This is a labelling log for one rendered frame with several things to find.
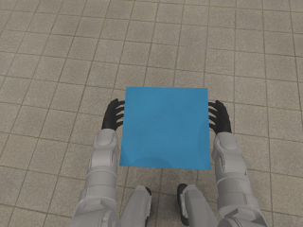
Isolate robot left shin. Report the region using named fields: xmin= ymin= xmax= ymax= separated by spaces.
xmin=131 ymin=185 xmax=149 ymax=219

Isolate robot right upper arm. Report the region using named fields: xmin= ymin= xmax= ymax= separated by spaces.
xmin=217 ymin=217 xmax=265 ymax=227

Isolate right robot thigh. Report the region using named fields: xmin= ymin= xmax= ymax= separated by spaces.
xmin=180 ymin=189 xmax=219 ymax=227

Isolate robot left forearm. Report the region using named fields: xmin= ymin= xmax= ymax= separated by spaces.
xmin=68 ymin=129 xmax=119 ymax=226

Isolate robot left hand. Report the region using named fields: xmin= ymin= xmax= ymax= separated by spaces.
xmin=101 ymin=98 xmax=125 ymax=131

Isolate robot right forearm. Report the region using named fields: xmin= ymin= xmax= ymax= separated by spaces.
xmin=211 ymin=131 xmax=269 ymax=227

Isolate robot left upper arm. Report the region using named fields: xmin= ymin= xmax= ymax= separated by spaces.
xmin=68 ymin=207 xmax=122 ymax=227

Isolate robot right hand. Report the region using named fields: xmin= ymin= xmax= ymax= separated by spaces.
xmin=208 ymin=100 xmax=232 ymax=135

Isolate carton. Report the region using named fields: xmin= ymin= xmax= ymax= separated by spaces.
xmin=119 ymin=86 xmax=211 ymax=170

